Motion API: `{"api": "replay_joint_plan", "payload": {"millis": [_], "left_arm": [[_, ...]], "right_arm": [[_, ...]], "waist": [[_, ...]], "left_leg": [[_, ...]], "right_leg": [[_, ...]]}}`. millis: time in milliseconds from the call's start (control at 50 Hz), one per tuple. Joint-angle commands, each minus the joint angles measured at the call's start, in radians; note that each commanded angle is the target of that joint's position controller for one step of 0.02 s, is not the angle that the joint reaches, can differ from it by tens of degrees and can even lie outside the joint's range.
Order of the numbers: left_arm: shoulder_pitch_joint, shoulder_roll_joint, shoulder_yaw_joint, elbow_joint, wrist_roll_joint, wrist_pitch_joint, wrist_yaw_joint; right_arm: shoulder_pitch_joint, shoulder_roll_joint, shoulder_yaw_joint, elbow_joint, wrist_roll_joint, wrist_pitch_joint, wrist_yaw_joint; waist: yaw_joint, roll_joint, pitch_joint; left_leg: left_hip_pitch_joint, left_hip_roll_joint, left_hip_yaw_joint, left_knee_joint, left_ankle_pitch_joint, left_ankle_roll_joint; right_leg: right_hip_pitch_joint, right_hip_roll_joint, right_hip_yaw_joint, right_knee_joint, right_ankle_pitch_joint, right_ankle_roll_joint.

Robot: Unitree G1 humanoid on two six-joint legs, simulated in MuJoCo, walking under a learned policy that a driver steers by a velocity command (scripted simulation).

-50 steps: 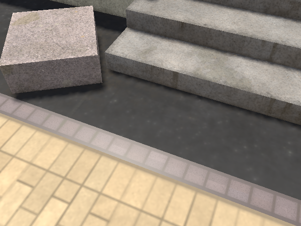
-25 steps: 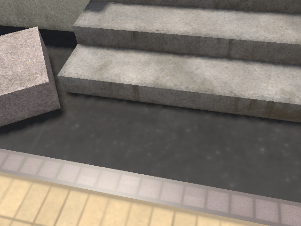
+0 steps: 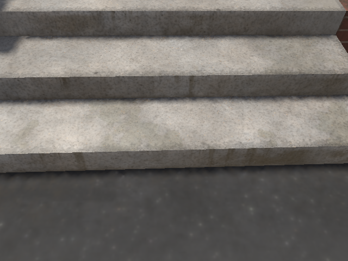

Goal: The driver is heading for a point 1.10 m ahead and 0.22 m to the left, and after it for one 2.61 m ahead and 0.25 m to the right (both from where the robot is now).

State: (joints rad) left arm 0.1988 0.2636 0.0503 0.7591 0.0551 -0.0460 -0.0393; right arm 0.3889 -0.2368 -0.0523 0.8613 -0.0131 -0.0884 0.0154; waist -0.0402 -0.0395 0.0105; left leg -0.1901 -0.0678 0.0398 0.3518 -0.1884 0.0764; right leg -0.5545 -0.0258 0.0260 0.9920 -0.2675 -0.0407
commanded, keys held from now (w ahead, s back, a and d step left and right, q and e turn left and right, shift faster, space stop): w+q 0.74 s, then w+e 0.24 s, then e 0.02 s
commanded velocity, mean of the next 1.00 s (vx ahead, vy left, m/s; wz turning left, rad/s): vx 0.50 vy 0.00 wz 0.35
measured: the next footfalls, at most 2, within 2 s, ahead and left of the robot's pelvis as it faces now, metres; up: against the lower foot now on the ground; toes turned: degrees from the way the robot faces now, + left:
right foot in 0.22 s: +0.27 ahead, -0.11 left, +0.00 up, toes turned +6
left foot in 0.74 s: +0.48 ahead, +0.18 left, +0.00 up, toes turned +29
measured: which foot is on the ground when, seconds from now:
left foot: down 0.00-0.22, up 0.24-0.72, down 0.74-1.00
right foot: up 0.00-0.20, down 0.22-0.74, up 0.76-1.00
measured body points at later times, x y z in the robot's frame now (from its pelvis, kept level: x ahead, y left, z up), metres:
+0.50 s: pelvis +0.25 -0.02 +0.00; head +0.27 -0.03 +0.45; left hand +0.21 +0.25 -0.12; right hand +0.44 -0.25 -0.12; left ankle +0.28 +0.13 -0.66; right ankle +0.23 -0.12 -0.74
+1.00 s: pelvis +0.48 +0.13 +0.00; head +0.50 +0.15 +0.45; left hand +0.44 +0.39 -0.14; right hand +0.64 -0.09 -0.13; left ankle +0.45 +0.16 -0.74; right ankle +0.60 +0.00 -0.66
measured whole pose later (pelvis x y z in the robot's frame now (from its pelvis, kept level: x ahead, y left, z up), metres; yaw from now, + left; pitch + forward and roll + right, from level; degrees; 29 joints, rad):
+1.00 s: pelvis +0.48 +0.13 +0.00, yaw +24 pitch +0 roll +0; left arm 0.25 0.24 0.04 0.88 0.02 -0.03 -0.03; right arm 0.31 -0.23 -0.04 0.88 -0.02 -0.08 0.01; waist 0.00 -0.04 0.05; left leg -0.10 -0.10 0.11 0.28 -0.19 0.12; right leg -0.62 -0.09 0.02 1.08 -0.19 -0.04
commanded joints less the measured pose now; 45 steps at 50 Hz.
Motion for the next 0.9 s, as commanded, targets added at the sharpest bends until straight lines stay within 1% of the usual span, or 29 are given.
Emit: {"api": "replay_joint_plan", "payload": {"millis": [20, 60, 140, 180, 200, 220, 240, 260, 280, 300, 320, 360, 420, 460, 540, 620, 640, 680, 700, 720, 740, 760, 780, 800, 820, 840, 860, 880, 900], "left_arm": [[-0.045, -0.006, -0.020, -0.074, -0.005, -0.008, -0.007], [-0.118, -0.004, -0.027, -0.093, -0.016, -0.012, -0.007], [-0.204, 0.019, -0.026, -0.121, -0.028, -0.024, 0.007], [-0.155, 0.033, -0.019, -0.111, -0.030, -0.034, 0.017], [-0.078, 0.052, -0.010, -0.085, -0.024, -0.045, 0.027], [0.042, 0.103, 0.009, -0.054, -0.007, -0.059, 0.042], [0.197, 0.194, 0.030, -0.052, 0.017, -0.064, 0.059], [0.207, 0.241, 0.048, -0.037, 0.007, -0.045, 0.060], [0.158, 0.144, 0.029, -0.044, -0.004, -0.038, 0.055], [0.101, 0.080, 0.014, -0.048, -0.014, -0.042, 0.050], [0.068, 0.052, 0.007, -0.046, -0.016, -0.047, 0.045], [0.066, 0.030, 0.001, -0.024, -0.025, -0.060, 0.046], [0.108, 0.041, 0.008, 0.012, -0.039, -0.082, 0.043], [0.138, 0.043, 0.010, 0.034, -0.039, -0.084, 0.042], [0.155, 0.057, 0.014, 0.062, -0.034, -0.081, 0.039], [0.208, 0.105, 0.026, 0.098, -0.034, -0.071, 0.050], [0.221, 0.112, 0.028, 0.108, -0.033, -0.064, 0.053], [0.234, 0.141, 0.033, 0.124, -0.031, -0.049, 0.061], [0.239, 0.158, 0.037, 0.131, -0.030, -0.039, 0.063], [0.236, 0.170, 0.038, 0.131, -0.033, -0.029, 0.064], [0.234, 0.159, 0.033, 0.113, -0.028, -0.025, 0.065], [0.303, 0.027, -0.003, 0.047, -0.046, -0.031, 0.040], [0.211, 0.103, 0.015, 0.039, -0.041, -0.041, 0.037], [0.119, 0.104, 0.014, 0.022, -0.054, -0.046, 0.033], [0.119, 0.079, 0.003, 0.035, -0.060, -0.053, 0.033], [0.137, 0.067, 0.001, 0.058, -0.051, -0.045, 0.032], [0.177, 0.060, 0.000, 0.077, -0.031, -0.026, 0.031], [0.211, 0.051, -0.001, 0.105, -0.024, -0.007, 0.027], [0.218, 0.045, 0.000, 0.113, -0.025, 0.005, 0.021]], "right_arm": [[-0.008, -0.098, -0.017, -0.046, 0.007, -0.014, 0.002], [0.024, -0.118, -0.023, -0.036, 0.007, -0.008, 0.002], [0.084, -0.144, -0.030, -0.016, 0.003, 0.001, 0.001], [0.078, -0.159, -0.035, -0.015, 0.001, 0.007, -0.005], [0.069, -0.159, -0.037, -0.015, 0.004, 0.008, -0.007], [0.062, -0.137, -0.032, -0.022, 0.012, 0.004, -0.006], [0.039, -0.063, -0.015, -0.074, 0.034, -0.002, -0.005], [0.097, -0.059, -0.015, -0.097, 0.038, 0.008, -0.011], [0.076, -0.113, -0.028, -0.068, 0.012, 0.026, -0.015], [0.033, -0.096, -0.028, -0.066, 0.003, 0.030, -0.005], [0.007, -0.078, -0.028, -0.066, -0.002, 0.035, 0.003], [-0.011, -0.066, -0.030, -0.067, -0.022, 0.057, 0.018], [-0.080, -0.050, -0.027, -0.095, -0.026, 0.075, 0.035], [-0.147, -0.047, -0.024, -0.119, -0.029, 0.079, 0.045], [-0.298, -0.036, -0.007, -0.169, -0.022, 0.074, 0.063], [-0.412, -0.049, 0.003, -0.213, -0.025, 0.072, 0.074], [-0.421, -0.054, 0.002, -0.219, -0.028, 0.071, 0.072], [-0.393, -0.069, -0.004, -0.216, -0.034, 0.069, 0.062], [-0.328, -0.085, -0.012, -0.200, -0.036, 0.066, 0.057], [-0.202, -0.107, -0.025, -0.163, -0.041, 0.056, 0.048], [-0.024, -0.164, -0.050, -0.105, -0.052, 0.048, 0.032], [0.000, -0.279, -0.077, -0.109, -0.052, 0.046, 0.015], [0.050, -0.266, -0.074, -0.123, -0.020, 0.060, 0.001], [-0.009, -0.243, -0.068, -0.105, -0.017, 0.062, -0.011], [-0.066, -0.182, -0.051, -0.100, -0.012, 0.053, -0.012], [-0.107, -0.141, -0.037, -0.094, -0.011, 0.042, -0.011], [-0.128, -0.113, -0.025, -0.086, -0.004, 0.030, -0.009], [-0.138, -0.094, -0.017, -0.080, -0.005, 0.016, -0.006], [-0.128, -0.093, -0.015, -0.067, -0.004, 0.004, -0.004]], "waist": [[0.035, 0.115, 0.035], [0.016, 0.116, 0.037], [-0.009, 0.113, 0.021], [0.021, 0.117, 0.007], [0.058, 0.092, -0.020], [0.106, 0.040, -0.096], [0.173, -0.099, -0.249], [0.135, -0.240, -0.264], [0.110, -0.096, -0.157], [0.088, -0.028, -0.068], [0.068, -0.019, -0.031], [0.039, -0.059, 0.000], [0.028, -0.050, -0.001], [0.033, -0.041, 0.011], [0.054, -0.047, 0.050], [0.078, -0.038, 0.081], [0.079, -0.037, 0.080], [0.060, -0.053, 0.043], [0.031, -0.060, -0.002], [-0.024, -0.047, -0.077], [-0.097, 0.016, -0.182], [-0.042, 0.285, -0.309], [-0.088, 0.183, -0.374], [-0.071, 0.110, -0.219], [-0.029, 0.061, -0.123], [0.016, 0.028, -0.068], [0.049, 0.048, -0.052], [0.065, 0.056, -0.050], [0.074, 0.064, -0.039]], "left_leg": [[-0.037, 0.223, -0.243, -0.191, 0.181, 0.155], [-0.046, 0.212, -0.233, -0.181, 0.198, 0.141], [0.006, 0.233, -0.276, -0.103, 0.271, 0.126], [0.016, 0.233, -0.304, -0.031, 0.270, 0.107], [-0.010, 0.202, -0.291, 0.061, 0.293, 0.088], [-0.081, 0.143, -0.248, 0.236, 0.255, 0.061], [-0.268, 0.059, -0.151, 0.524, -0.008, 0.024], [-0.479, -0.011, -0.061, 0.710, -0.350, 0.014], [-0.527, 0.057, -0.104, 0.811, -0.295, 0.024], [-0.523, 0.087, -0.116, 0.815, -0.210, 0.021], [-0.494, 0.110, -0.112, 0.795, -0.161, 0.010], [-0.468, 0.130, -0.096, 0.781, -0.120, -0.012], [-0.516, 0.137, -0.086, 0.787, -0.036, -0.029], [-0.565, 0.145, -0.079, 0.758, 0.022, -0.038], [-0.515, 0.142, -0.028, 0.522, 0.179, -0.038], [-0.438, 0.126, 0.048, 0.335, 0.147, 0.005], [-0.423, 0.113, 0.065, 0.306, 0.109, 0.022], [-0.339, 0.053, 0.108, 0.270, 0.011, 0.063], [-0.259, 0.014, 0.119, 0.253, -0.037, 0.088], [-0.100, -0.027, 0.117, 0.199, -0.040, 0.118], [0.162, 0.021, 0.012, 0.167, -0.069, 0.160], [0.547, 0.362, -0.502, 0.140, -0.134, 0.295], [0.547, 0.449, -0.784, -0.037, -0.107, 0.313], [0.441, 0.417, -0.574, -0.053, 0.003, 0.270], [0.286, 0.388, -0.458, -0.064, 0.150, 0.236], [0.176, 0.343, -0.355, -0.084, 0.260, 0.194], [0.091, 0.314, -0.282, -0.111, 0.315, 0.164], [0.044, 0.294, -0.228, -0.137, 0.360, 0.155], [0.028, 0.286, -0.194, -0.155, 0.398, 0.151]], "right_leg": [[-0.019, -0.026, -0.027, -0.168, 0.100, 0.033], [0.029, -0.009, -0.042, -0.272, 0.154, 0.047], [0.112, 0.024, -0.046, -0.380, 0.156, 0.049], [0.216, 0.043, -0.042, -0.466, 0.117, 0.035], [0.342, 0.053, -0.041, -0.538, 0.115, 0.019], [0.527, -0.025, 0.041, -0.569, 0.087, -0.014], [0.774, -0.293, 0.321, -0.625, -0.122, -0.079], [0.808, -0.436, 0.631, -0.730, -0.226, -0.163], [0.714, -0.396, 0.593, -0.736, -0.280, -0.165], [0.615, -0.345, 0.457, -0.752, -0.190, -0.147], [0.542, -0.303, 0.341, -0.779, -0.060, -0.123], [0.476, -0.245, 0.188, -0.805, 0.116, -0.098], [0.487, -0.235, 0.070, -0.820, 0.323, -0.106], [0.504, -0.237, 0.006, -0.827, 0.395, -0.113], [0.474, -0.200, -0.127, -0.841, 0.410, -0.091], [0.541, -0.231, -0.188, -0.827, 0.458, -0.076], [0.576, -0.238, -0.205, -0.795, 0.524, -0.071], [0.633, -0.243, -0.244, -0.661, 0.813, -0.057], [0.648, -0.243, -0.256, -0.533, 0.930, -0.056], [0.609, -0.234, -0.273, -0.342, 0.930, -0.049], [0.436, -0.208, -0.276, -0.072, 0.714, -0.024], [-0.032, -0.066, -0.263, 0.298, -0.113, 0.029], [-0.143, 0.018, -0.068, 0.434, -0.257, 0.030], [-0.205, -0.045, -0.026, 0.419, -0.116, 0.013], [-0.152, -0.076, -0.027, 0.336, -0.046, 0.005], [-0.084, -0.099, -0.018, 0.264, -0.034, 0.002], [-0.003, -0.109, -0.011, 0.216, -0.024, 0.004], [0.052, -0.103, -0.010, 0.205, -0.021, 0.005], [0.059, -0.092, -0.011, 0.191, -0.014, 0.004]]}}
Velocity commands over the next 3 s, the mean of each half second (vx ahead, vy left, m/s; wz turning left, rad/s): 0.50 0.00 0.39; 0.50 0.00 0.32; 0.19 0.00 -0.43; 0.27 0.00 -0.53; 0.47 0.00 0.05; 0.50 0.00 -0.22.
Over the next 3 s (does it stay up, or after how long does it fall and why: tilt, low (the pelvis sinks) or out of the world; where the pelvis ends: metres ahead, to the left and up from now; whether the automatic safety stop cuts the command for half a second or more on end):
stays up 1.23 0.12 0.18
